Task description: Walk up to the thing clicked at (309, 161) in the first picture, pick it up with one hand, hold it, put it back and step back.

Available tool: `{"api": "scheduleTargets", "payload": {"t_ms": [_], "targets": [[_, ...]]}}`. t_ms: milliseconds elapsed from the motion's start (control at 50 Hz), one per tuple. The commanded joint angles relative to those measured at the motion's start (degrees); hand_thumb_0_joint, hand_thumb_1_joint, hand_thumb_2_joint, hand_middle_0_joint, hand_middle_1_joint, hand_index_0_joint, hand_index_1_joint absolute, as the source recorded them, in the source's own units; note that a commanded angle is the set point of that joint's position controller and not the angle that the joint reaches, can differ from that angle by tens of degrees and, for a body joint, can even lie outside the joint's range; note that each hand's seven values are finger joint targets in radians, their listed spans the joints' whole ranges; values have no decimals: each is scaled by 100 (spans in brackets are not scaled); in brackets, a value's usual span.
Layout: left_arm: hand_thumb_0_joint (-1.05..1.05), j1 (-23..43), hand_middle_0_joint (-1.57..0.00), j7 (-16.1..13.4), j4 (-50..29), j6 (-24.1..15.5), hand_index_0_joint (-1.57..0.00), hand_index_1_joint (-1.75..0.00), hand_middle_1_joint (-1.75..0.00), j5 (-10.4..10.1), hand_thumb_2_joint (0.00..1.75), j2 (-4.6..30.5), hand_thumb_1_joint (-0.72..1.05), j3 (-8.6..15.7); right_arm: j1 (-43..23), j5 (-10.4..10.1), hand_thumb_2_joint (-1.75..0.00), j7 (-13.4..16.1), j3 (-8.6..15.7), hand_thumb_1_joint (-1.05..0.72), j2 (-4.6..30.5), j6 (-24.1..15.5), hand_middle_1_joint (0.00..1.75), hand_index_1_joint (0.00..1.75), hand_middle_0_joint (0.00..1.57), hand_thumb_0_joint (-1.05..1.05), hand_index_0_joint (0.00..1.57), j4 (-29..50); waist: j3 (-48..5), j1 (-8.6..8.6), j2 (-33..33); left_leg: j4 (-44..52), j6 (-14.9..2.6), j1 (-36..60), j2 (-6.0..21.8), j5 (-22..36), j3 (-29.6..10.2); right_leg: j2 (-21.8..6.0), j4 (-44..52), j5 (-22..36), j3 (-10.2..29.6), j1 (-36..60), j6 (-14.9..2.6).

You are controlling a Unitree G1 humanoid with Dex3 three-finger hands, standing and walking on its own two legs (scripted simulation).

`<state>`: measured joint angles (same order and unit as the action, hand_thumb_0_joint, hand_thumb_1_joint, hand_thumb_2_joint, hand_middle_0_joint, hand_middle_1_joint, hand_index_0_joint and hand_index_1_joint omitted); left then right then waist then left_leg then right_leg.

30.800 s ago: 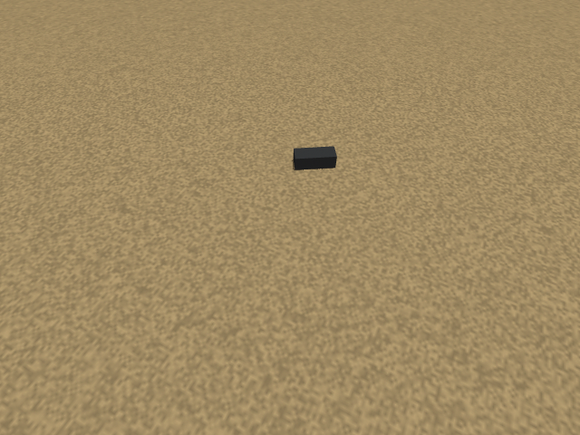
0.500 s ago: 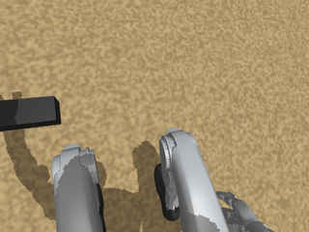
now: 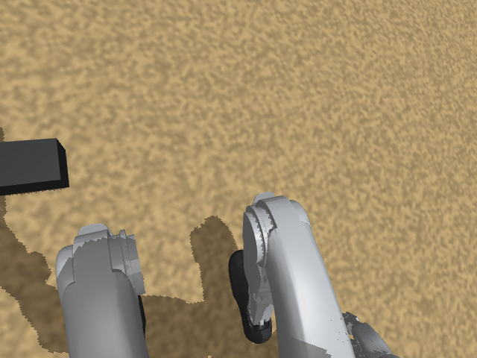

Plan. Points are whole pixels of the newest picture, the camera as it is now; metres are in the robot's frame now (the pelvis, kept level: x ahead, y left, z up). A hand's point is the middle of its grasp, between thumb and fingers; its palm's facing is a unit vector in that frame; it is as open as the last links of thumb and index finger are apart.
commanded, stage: home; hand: left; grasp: from above
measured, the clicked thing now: (0, 170) +0.45 +0.35 -0.28
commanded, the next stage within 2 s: none
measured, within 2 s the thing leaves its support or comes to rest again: neither
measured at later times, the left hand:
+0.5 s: hand out of the picture +0.32 +0.31 +0.07, palm faces -0.21 -0.69 -0.69, open 7.8 cm
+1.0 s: hand out of the picture +0.24 +0.22 +0.28, palm faces +0.19 -0.95 -0.25, open 7.4 cm
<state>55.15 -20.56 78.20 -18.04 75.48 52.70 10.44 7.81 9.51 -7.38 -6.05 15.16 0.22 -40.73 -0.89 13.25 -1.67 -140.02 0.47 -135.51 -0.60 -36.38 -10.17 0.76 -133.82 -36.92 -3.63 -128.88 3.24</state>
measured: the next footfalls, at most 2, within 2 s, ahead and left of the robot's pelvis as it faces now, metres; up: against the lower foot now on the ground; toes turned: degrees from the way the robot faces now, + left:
none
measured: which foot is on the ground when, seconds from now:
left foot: down 0.00-1.00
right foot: down 0.00-1.00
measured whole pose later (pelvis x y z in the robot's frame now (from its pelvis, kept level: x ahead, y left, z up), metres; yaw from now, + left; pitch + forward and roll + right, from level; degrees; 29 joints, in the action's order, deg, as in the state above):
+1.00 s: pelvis +0.07 +0.00 +0.35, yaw +9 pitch +18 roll -4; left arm -17.5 -3.7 0.5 24.6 -2.7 15.1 4.4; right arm 13.4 -1.9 8.1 -3.6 11.3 -8.5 -30.7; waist -9.8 4.1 2.4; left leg -71.9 1.4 -58.9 2.3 -30.7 -4.8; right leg -0.7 -67.9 -30.2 -3.4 -55.1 1.3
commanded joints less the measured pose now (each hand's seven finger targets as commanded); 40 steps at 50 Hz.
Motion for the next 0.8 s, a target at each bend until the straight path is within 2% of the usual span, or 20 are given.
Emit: {"api": "scheduleTargets", "payload": {"t_ms": [0, 60, 80, 100, 180, 260, 300, 320, 340, 380, 400, 440, 460, 500, 520, 540, 580, 640, 680, 780], "targets": [[0, 1496, -22, 192, -1494, 542, -20, -67, -65, -752, 89, 1730, -17, 289, 1295, -235, -90, 67, 791, -89, 1681, -52, 30, 30, 20, 0, 20, 163, -4671, -372, 2535, 2259, -142, 4047, 23, 508, 630, 110, 1620, 808, -552, 1835, -528], [0, 736, -21, 760, -2156, 817, -19, -57, -56, -1332, 87, 1330, 5, 240, 1428, -435, -90, 40, 941, -89, 1580, 0, 30, 30, 20, 0, 20, 278, -5159, -539, 2298, 2481, -161, 4469, 21, 1067, 606, 97, 1835, 1188, -466, 2401, -503], [0, 315, -21, 954, -2315, 929, -19, -54, -53, -1575, 88, 1237, 13, 269, 1430, -507, -90, 42, 972, -89, 1563, 23, 30, 30, 20, 0, 20, 318, -5103, -632, 2133, 2589, -171, 4565, 32, 1189, 607, 106, 1961, 1253, -429, 2528, -490], [0, 78, -20, 1130, -2749, 1013, -19, -49, -48, -1867, 86, 1073, 21, 274, 1410, -575, -90, 53, 1001, -89, 1548, 44, 30, 30, 20, 0, 20, 395, -5055, -634, 2150, 2732, -155, 4615, 34, 1212, 576, 93, 2046, 1273, -412, 2609, -490], [0, -904, -20, 1799, -4148, 1346, -19, -39, -38, -3041, 86, 416, 53, 207, 1154, -771, -90, 158, 1011, -90, 1369, 89, 30, 30, 20, 0, 20, 623, -4682, -651, 1642, 3203, -202, 4534, 79, 901, 504, 126, 2566, 1134, -316, 2990, -484], [0, -1874, -19, 2143, -5209, 1531, -20, -29, -29, -3901, 88, 64, 84, 286, 836, -913, -90, 284, 1029, -90, 1211, 56, 30, 30, 20, 0, 20, 871, -4406, -842, 1414, 3748, -214, 4823, 150, 685, 469, 104, 3079, 961, -203, 3390, -497], [0, -2097, -20, 2164, -5764, 1585, -20, -30, -30, -4257, 90, -72, 90, 379, 732, -971, -90, 349, 1048, -90, 1176, 28, 30, 30, 20, 0, 20, 996, -4427, -889, 1430, 4020, -207, 5085, 178, 577, 437, 78, 3314, 906, -166, 3642, -498], [0, -2350, -20, 2149, -5745, 1633, -20, -30, -30, -4423, 90, -239, 90, 359, 649, -985, -90, 384, 1039, -90, 1133, 5, 30, 30, 20, 0, 20, 999, -4223, -894, 1379, 4171, -197, 5136, 193, 505, 429, 56, 3428, 846, -151, 3704, -491], [0, -2575, -20, 2164, -5793, 1678, -20, -30, -30, -4572, 90, -547, 90, 198, 578, -995, -90, 410, 1048, -90, 1113, -16, 30, 30, 20, 0, 20, 1045, -3996, -845, 1318, 4336, -189, 5218, 215, 439, 409, 47, 3563, 797, -147, 3722, -493], [0, -2696, -20, 2100, -6345, 1774, -20, -30, -30, -4817, 90, -533, 90, 321, 482, -1036, -90, 481, 1078, -90, 1112, -82, 30, 30, 20, 0, 20, 1137, -4144, -937, 1467, 4610, -176, 5600, 224, 353, 412, 32, 3808, 723, -105, 3980, -495], [0, -3103, -20, 2085, -6175, 1873, -20, -30, -30, -4934, 90, -805, 90, 224, 428, -1052, -90, 514, 1072, -90, 1082, -113, 30, 30, 20, 0, 20, 1169, -4006, -915, 1351, 4743, -161, 5716, 229, 407, 412, 28, 3931, 743, -104, 4088, -492], [0, -3425, -20, 2046, -6666, 2049, -20, -30, -30, -5241, 90, -1026, 90, 154, 336, -1079, -90, 566, 1085, -90, 1041, -201, 30, 30, 20, 0, 20, 1281, -4022, -948, 1247, 4993, -162, 6002, 223, 398, 453, 13, 4260, 740, -64, 4447, -482], [0, -3594, -20, 2034, -6712, 2153, -20, -30, -30, -5378, 90, -1205, 90, 56, 280, -1095, -90, 605, 1072, -90, 1003, -248, 30, 30, 20, 0, 20, 1308, -3862, -897, 1232, 5131, -163, 6046, 214, 348, 471, 19, 4423, 700, -47, 4570, -474], [0, -3731, -20, 1974, -7234, 2327, -20, -30, -30, -5685, 90, -1183, 90, 170, 153, -1130, -90, 690, 1062, -90, 981, -338, 30, 30, 20, 0, 20, 1411, -3919, -952, 1248, 5387, -160, 6362, 210, 180, 467, 17, 4732, 588, 0, 4878, -457], [0, -4027, -20, 1955, -7172, 2447, -20, -30, -30, -5837, 90, -1400, 89, 87, 73, -1147, -90, 732, 1042, -90, 950, -379, 30, 30, 20, 0, 20, 1447, -3721, -903, 1101, 5529, -162, 6405, 200, 26, 456, 19, 4917, 459, 33, 4987, -452], [0, -4358, -20, 1959, -7039, 2561, -20, -30, -30, -5987, 90, -1714, 90, -127, 11, -1144, -90, 765, 1009, -90, 897, -427, 30, 30, 20, 0, 20, 1431, -3356, -811, 1005, 5647, -169, 6339, 190, 17, 487, 11, 5087, 433, 61, 5090, -444], [0, -4501, -20, 1881, -7439, 2744, -20, -30, -30, -6280, 90, -1576, 90, 118, -28, -1152, -90, 851, 990, -90, 865, -508, 30, 30, 20, 0, 20, 1476, -3499, -918, 964, 5815, -172, 6692, 179, 131, 518, -5, 5364, 495, 130, 5464, -439], [0, -4888, -20, 1856, -7802, 3010, -20, -30, -30, -6702, 90, -2033, 90, -162, -124, -1167, -90, 971, 937, -90, 789, -642, 30, 30, 20, 0, 20, 1599, -3185, -793, 990, 6278, -154, 7058, 183, 2, 466, -3, 5761, 422, 145, 5781, -433], [0, -5194, -20, 1781, -7936, 3183, -20, -30, -30, -6922, 90, -2035, 90, 1, -87, -1183, -90, 1064, 896, -90, 724, -714, 30, 30, 20, 0, 20, 1644, -3139, -868, 918, 6533, -155, 7355, 168, 64, 474, -4, 6081, 467, 183, 6137, -430], [0, -6012, -20, 1651, -8327, 3593, -20, -30, -30, -7351, 90, -2540, 90, -144, 133, -1204, -90, 1312, 735, -90, 568, -888, 30, 30, 20, 0, 20, 1701, -2889, -918, 922, 7276, -82, 8265, 192, 679, 395, -4, 6700, 1006, 144, 6977, -420]]}}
